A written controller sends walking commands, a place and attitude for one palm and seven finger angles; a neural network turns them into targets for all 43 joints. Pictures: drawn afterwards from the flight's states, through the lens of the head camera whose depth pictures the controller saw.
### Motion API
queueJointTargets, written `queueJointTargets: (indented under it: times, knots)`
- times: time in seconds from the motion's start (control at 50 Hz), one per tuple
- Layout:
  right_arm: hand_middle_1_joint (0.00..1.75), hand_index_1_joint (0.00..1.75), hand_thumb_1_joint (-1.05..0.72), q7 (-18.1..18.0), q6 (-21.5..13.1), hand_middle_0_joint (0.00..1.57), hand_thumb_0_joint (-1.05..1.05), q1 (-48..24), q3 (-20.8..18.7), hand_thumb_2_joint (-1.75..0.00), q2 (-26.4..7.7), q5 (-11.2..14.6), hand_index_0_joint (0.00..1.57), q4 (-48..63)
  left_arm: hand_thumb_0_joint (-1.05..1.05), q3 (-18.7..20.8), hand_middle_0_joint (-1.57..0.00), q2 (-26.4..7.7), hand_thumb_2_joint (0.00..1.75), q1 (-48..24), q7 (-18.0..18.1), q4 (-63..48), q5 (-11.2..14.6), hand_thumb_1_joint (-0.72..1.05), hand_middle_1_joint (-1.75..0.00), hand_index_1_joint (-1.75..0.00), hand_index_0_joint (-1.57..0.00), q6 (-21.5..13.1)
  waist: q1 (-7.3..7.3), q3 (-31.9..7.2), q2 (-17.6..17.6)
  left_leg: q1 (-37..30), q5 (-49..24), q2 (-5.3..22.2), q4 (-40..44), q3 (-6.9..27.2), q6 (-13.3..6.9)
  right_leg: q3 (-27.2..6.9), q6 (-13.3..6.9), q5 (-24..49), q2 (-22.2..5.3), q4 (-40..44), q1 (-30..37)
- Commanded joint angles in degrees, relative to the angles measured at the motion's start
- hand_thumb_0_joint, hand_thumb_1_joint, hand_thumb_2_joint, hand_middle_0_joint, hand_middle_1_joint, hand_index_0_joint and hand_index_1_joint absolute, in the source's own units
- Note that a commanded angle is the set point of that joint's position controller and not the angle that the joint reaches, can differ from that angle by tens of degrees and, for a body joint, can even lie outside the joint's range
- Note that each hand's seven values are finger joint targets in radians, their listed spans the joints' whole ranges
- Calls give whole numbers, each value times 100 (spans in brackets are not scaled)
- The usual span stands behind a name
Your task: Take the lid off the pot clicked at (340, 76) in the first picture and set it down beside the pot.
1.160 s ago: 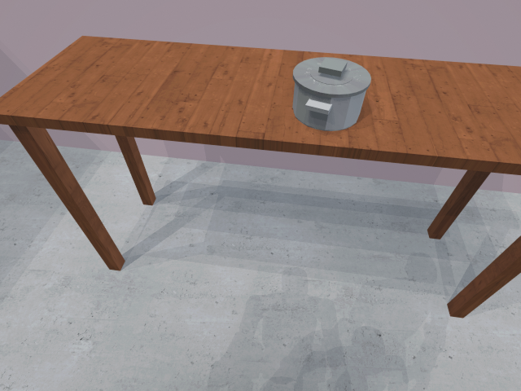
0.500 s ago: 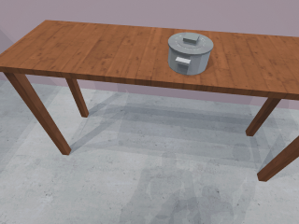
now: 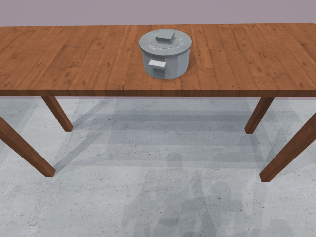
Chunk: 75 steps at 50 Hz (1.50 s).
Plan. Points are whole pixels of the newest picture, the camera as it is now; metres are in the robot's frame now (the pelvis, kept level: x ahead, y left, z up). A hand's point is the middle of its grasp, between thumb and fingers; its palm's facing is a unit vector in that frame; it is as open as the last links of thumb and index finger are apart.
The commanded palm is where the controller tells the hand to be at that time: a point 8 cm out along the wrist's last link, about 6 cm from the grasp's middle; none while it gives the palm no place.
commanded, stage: take the last steps up to it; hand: left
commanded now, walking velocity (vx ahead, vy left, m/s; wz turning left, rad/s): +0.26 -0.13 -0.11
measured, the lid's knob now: (165, 36) +0.68 +0.01 +0.17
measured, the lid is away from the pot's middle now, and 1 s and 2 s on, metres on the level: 0.00 0.00 0.00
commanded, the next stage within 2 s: come to a stop and stand still in 0.28 s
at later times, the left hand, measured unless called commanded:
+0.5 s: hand (119, 222) +0.19 +0.14 -0.17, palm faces -0.01 -0.99 -0.14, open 7.3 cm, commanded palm none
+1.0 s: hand (122, 200) +0.25 +0.14 -0.16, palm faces +0.01 -0.97 -0.23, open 7.4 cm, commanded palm none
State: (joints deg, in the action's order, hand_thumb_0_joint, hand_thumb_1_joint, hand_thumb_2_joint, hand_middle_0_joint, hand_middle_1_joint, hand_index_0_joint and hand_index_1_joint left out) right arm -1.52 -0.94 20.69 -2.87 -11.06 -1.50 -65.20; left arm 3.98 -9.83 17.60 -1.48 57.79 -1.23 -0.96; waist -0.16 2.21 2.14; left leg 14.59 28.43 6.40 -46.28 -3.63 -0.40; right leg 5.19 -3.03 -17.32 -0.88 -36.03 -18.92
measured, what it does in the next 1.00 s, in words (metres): walks ahead: left foot, then right foot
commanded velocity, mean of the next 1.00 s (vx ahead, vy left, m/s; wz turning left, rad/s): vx -0.04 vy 0.01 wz -0.02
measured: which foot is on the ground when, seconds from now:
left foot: up 0.00-0.32, down 0.34-0.66, up 0.68-1.00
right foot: down 0.00-0.34, up 0.36-0.64, down 0.66-1.00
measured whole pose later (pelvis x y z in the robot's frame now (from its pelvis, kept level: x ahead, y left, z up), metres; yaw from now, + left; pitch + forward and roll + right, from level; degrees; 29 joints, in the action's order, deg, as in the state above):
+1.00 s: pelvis +0.18 -0.05 +0.01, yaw -1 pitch +0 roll +0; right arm -0.3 3.2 5.6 -3.6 -13.0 -0.2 -54.0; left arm 2.1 -10.9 11.6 2.6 51.8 -2.0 1.7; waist 1.2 6.2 -1.7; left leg 21.3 26.7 -1.3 -47.9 -0.8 2.6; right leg 1.7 2.8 -12.4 -5.8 -32.1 -19.4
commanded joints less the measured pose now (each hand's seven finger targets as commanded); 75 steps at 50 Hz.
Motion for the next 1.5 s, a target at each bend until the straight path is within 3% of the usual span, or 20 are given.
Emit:
queueJointTargets:
  times: [0.0,0.06,0.2,0.28,0.32,0.34,0.38,0.46,0.54,0.6,0.64,0.68,0.76,0.94,0.96,1.02,1.1,1.2,1.3,1.48]
  knots:
    - [30,30,-90,75,-193,20,0,-950,-76,-90,-384,-22,20,817,0,119,-20,-727,90,927,243,103,-5,90,-30,-30,-20,-108,261,354,-771,2762,-129,146,-2355,257,-132,-2878,-1266,-1544,-1776,2562,1221]
    - [30,30,-90,136,-79,20,0,-633,-61,-90,-132,-20,20,709,0,41,-20,-575,90,440,273,-24,-45,90,-30,-30,-20,-189,-53,342,-605,1961,-657,142,-1562,-44,-2,-1658,-1100,-159,-1357,2536,649]
    - [30,30,-90,137,-164,20,0,-1138,-51,-90,-71,30,20,993,0,-12,-20,-584,90,802,246,165,-25,90,-30,-30,-20,-195,92,295,-726,1694,-982,-142,130,-342,-19,-1239,-1029,2213,-1124,2100,1481]
    - [30,30,-90,-20,-271,20,0,-51,-80,-90,-217,-3,20,648,0,-11,-20,-522,90,636,218,119,45,90,-30,-30,-20,-150,-445,-148,-432,-557,-1972,-437,1726,-477,-194,-696,-555,3512,-573,264,1005]
    - [30,30,-90,-125,-278,20,0,1072,-321,-90,-1319,-74,20,515,0,-93,-20,-121,90,827,135,-160,79,90,-30,-30,-20,-132,-687,-815,1249,-2374,-3080,2225,2742,3085,-1509,-138,47,-1297,332,-2828,-1304]
    - [30,30,-90,-125,-187,20,0,817,-285,-90,-1315,-16,20,567,0,-47,-20,-309,90,591,158,-278,-16,90,-30,-30,-20,-111,-622,-533,751,-1737,-2264,2525,3025,3475,-1841,-675,13,-1719,119,-3683,-1633]
    - [30,30,-90,-129,-220,20,0,-74,-94,-90,-614,-22,20,780,0,-7,-20,-230,90,125,151,-324,-52,90,-30,-30,-20,-52,-251,359,506,-333,-2129,1888,3336,2393,-1390,-924,153,-817,-336,-3829,-1759]
    - [30,30,-90,-166,-218,20,0,-885,12,-90,-433,-4,20,964,0,-54,-20,76,90,607,220,-183,31,90,-30,-30,-20,210,247,-240,434,170,-4973,1059,2790,362,-901,-574,421,-537,-413,-1835,-210]
    - [30,30,-90,-112,-6,20,0,-788,-115,-90,-728,24,20,962,0,-76,-20,-173,90,356,287,-298,6,90,-30,-30,-20,218,65,-319,652,-176,-5103,886,2362,312,-778,-104,451,-148,-154,-649,107]
    - [30,30,-90,-68,154,20,0,-916,-214,-90,-828,18,20,1046,0,28,-20,-549,90,488,294,-377,-9,90,-30,-30,-20,162,205,-389,578,-238,-4190,589,1591,184,-352,-114,448,1035,-199,575,516]
    - [30,30,-90,11,233,20,0,-648,-193,-90,-352,76,20,1171,0,141,-20,-1335,90,351,347,-485,-90,90,-30,-30,-20,78,113,-525,-1524,896,-835,-552,149,-388,200,-1915,-173,4316,-1768,1103,1151]
    - [30,30,-90,-38,382,20,0,-891,-227,-90,-257,73,20,1180,0,161,-20,-1430,90,423,391,-485,-64,90,-30,-30,-20,114,319,-573,-1544,1226,898,-742,-1665,446,159,-2156,-866,5158,-2259,1195,913]
    - [30,30,-90,14,396,20,0,-1032,-233,-90,-548,68,20,1165,0,155,-20,-1216,90,-95,496,-691,-24,90,-30,-30,-20,143,214,-602,-1501,1846,117,-665,-2479,660,322,-1538,-848,5173,-1885,937,1494]
    - [30,30,-90,127,293,20,0,-1060,-131,-90,-409,119,20,1358,0,204,-20,-1407,90,-377,440,-923,-107,90,-30,-30,-20,200,117,-673,-1521,556,-257,-746,154,188,245,-1442,-673,3125,-1709,1183,840]
    - [30,30,-90,112,62,20,0,-602,-166,-90,-639,204,20,1647,0,142,-20,-1429,90,-385,684,-929,-83,90,-30,-30,-20,47,-244,-2052,-636,74,-268,-708,1299,142,351,-1752,-395,5451,-1708,276,2087]
    - [30,30,-90,108,123,20,0,-869,-223,-90,-1115,24,20,2115,0,-93,-20,-839,90,-148,522,-1054,37,90,-30,-30,-20,319,24,-1053,2028,-569,-3024,905,2545,1703,-563,-120,332,-1366,-176,-1279,-572]
    - [30,30,-90,94,200,20,0,-1533,-33,-90,-806,-29,20,2300,0,-142,-20,-765,90,-319,398,-966,15,90,-30,-30,-20,392,242,822,815,1666,-884,506,2956,1590,-849,-671,230,-972,-58,-2264,-585]
    - [30,30,-90,59,153,20,0,-1072,13,-90,-719,64,20,2179,0,-205,-20,-698,90,303,372,-828,-20,90,-30,-30,-20,219,278,312,-237,1110,-26,169,2506,1392,-543,-910,81,-139,-105,687,380]
    - [30,30,-90,65,131,20,0,-398,46,-90,-544,74,20,1881,0,-255,-20,-780,90,-182,350,-926,-2,90,-30,-30,-20,81,-190,-10,-999,-222,-593,-246,2309,976,-295,-1510,-208,-713,-469,1329,-535]
    - [30,30,-90,0,-36,20,0,-395,124,-90,-545,85,20,1404,0,-294,-20,-500,90,340,359,-412,17,90,-30,-30,-20,129,89,6,65,-179,-1026,122,3260,1333,-313,-870,-5,266,-261,954,274]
